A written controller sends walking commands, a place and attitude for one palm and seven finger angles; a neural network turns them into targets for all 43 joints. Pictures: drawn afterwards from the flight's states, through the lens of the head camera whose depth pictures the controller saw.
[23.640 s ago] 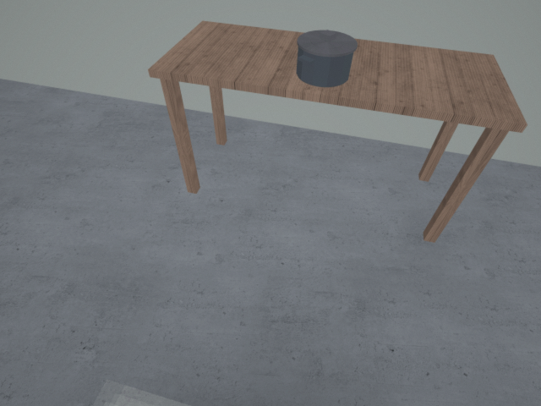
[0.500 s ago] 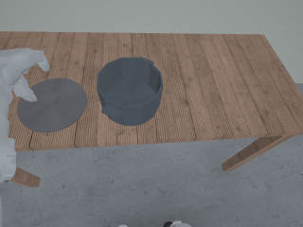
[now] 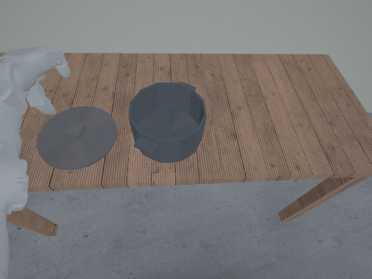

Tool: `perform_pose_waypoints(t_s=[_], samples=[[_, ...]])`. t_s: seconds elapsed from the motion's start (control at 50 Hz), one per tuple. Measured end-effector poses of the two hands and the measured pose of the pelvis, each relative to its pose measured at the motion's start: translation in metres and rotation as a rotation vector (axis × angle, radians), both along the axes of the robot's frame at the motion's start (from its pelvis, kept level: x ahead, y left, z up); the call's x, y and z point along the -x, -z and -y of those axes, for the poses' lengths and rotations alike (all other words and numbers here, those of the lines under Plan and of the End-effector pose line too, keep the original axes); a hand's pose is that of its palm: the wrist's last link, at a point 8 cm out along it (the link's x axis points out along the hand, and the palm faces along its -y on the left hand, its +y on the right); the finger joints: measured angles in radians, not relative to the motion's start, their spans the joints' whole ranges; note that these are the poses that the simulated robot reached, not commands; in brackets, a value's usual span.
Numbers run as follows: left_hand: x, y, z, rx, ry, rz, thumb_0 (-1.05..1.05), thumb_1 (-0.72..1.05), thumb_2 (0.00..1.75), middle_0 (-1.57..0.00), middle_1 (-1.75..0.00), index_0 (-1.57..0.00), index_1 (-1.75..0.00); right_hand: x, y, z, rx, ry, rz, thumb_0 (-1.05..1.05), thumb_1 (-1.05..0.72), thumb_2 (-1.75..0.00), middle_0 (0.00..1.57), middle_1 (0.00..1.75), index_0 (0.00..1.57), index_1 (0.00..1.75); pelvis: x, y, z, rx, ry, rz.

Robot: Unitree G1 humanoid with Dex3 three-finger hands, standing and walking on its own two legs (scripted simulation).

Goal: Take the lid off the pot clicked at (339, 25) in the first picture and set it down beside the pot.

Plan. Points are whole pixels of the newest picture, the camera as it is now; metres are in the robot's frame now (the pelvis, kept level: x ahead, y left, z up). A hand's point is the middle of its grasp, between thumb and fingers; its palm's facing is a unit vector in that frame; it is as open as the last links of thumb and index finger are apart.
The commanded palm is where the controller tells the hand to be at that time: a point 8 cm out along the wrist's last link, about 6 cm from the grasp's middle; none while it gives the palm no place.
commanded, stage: raise the empty hand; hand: left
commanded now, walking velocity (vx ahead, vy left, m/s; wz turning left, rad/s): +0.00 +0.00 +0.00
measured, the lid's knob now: (75, 130) +0.50 +0.28 -0.05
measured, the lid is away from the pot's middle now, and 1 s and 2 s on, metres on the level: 0.25 0.25 0.25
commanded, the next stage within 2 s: draw the hand back to the body in 0.02 s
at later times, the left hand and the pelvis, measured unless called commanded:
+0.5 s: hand (41, 104) +0.45 +0.28 +0.11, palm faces -0.34 -0.07 -0.94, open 11.0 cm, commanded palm +0.43 +0.27 +0.17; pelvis +0.01 -0.01 +0.01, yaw +1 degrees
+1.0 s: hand (56, 104) +0.40 +0.21 +0.17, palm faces +0.34 -0.89 -0.29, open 10.4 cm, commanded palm +0.34 +0.25 +0.18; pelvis +0.01 -0.05 +0.01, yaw +1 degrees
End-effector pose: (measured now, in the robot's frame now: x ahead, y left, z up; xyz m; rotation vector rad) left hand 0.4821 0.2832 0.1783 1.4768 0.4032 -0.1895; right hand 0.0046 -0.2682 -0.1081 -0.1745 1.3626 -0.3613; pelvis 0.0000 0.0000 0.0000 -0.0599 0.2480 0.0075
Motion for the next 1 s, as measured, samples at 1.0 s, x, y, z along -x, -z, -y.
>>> perform_pose_waypoints(t_s=[1.0], samples=[[0.123,-0.002,0.029,1.098,-0.298,0.74,0.0,0.16,0.62,-0.31,-0.82,-0.31,-0.82,-0.125,-0.023,0.02,-0.055,-0.22,0.419,0.01,-0.91,-0.9,0.2,0.3,0.21,0.3,-0.015,-0.014,0.046,-0.034,-0.007,0.219]])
